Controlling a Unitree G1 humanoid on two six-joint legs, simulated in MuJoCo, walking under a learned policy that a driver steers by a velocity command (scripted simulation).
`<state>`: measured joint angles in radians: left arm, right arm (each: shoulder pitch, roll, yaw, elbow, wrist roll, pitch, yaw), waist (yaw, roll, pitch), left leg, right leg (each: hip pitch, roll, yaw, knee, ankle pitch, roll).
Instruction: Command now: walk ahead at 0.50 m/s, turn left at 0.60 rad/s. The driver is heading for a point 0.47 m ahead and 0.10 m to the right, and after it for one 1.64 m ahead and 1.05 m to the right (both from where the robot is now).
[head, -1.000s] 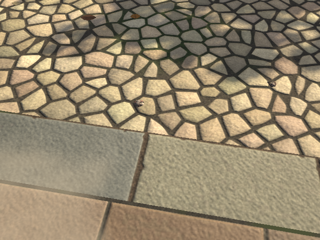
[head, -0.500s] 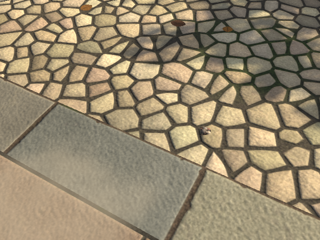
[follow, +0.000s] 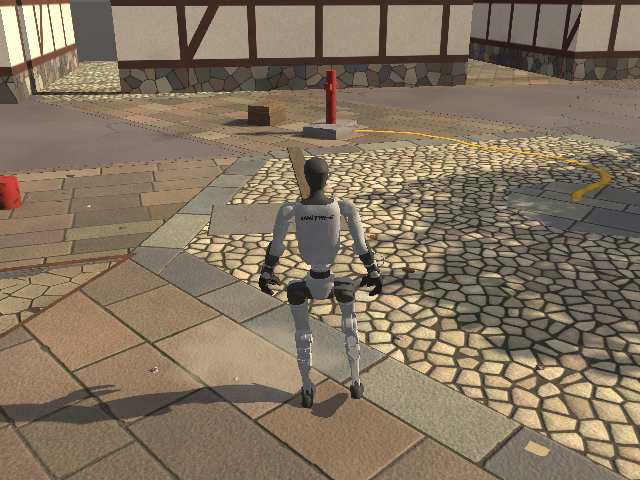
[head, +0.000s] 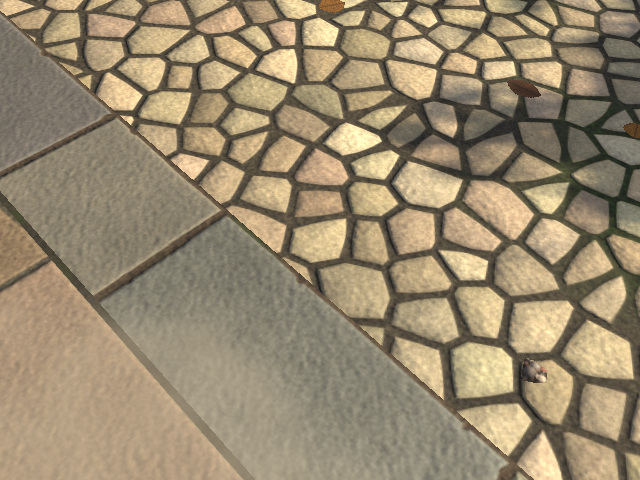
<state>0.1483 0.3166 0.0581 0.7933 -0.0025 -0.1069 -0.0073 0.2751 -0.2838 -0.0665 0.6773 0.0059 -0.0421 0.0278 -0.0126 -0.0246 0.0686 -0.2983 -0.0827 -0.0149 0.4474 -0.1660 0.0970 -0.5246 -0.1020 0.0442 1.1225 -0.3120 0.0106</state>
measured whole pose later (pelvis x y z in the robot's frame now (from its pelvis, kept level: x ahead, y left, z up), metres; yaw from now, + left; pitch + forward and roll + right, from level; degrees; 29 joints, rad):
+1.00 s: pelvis +0.57 +0.00 +0.00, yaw -10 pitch +1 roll +1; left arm 0.29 0.33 0.07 0.74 -0.03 -0.03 0.00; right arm 0.22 -0.26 -0.06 0.74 -0.01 -0.10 0.01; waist -0.01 -0.05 0.01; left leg -0.23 -0.02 0.06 0.39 -0.19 0.02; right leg -0.53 -0.05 0.05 1.14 -0.34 0.00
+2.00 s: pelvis +0.90 -0.12 +0.00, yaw -47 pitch +2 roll +0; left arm 0.19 0.36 0.10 0.63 -0.03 0.07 0.02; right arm 0.13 -0.27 -0.05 0.71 -0.02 0.00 -0.03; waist -0.01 -0.04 0.06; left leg -0.29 0.03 0.02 0.45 -0.19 0.00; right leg -0.51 0.03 0.07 1.09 -0.44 0.09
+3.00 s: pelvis +0.96 -0.29 +0.00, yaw -65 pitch +2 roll +0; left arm 0.13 0.29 0.05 0.66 -0.01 -0.07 -0.03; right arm 0.43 -0.26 -0.04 0.83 0.01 -0.07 0.00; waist -0.09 -0.04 0.02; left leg 0.03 -0.01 0.00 0.23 -0.29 0.02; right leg -0.63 -0.07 0.02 0.68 -0.05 0.02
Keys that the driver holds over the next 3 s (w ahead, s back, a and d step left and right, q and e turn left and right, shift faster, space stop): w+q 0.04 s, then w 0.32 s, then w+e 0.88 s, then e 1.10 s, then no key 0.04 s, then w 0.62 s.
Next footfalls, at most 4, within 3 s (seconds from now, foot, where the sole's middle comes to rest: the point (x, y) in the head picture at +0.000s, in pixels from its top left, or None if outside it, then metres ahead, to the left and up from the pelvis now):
0.34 right None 0.39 -0.13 -0.78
0.82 left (268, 384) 0.64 0.11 -0.78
1.32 right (408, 303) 0.86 -0.22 -0.78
1.80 left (348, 243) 1.03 -0.09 -0.78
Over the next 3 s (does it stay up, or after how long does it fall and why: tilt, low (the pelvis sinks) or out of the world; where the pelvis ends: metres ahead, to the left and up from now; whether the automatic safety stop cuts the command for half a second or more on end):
stays up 0.96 -0.29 0.00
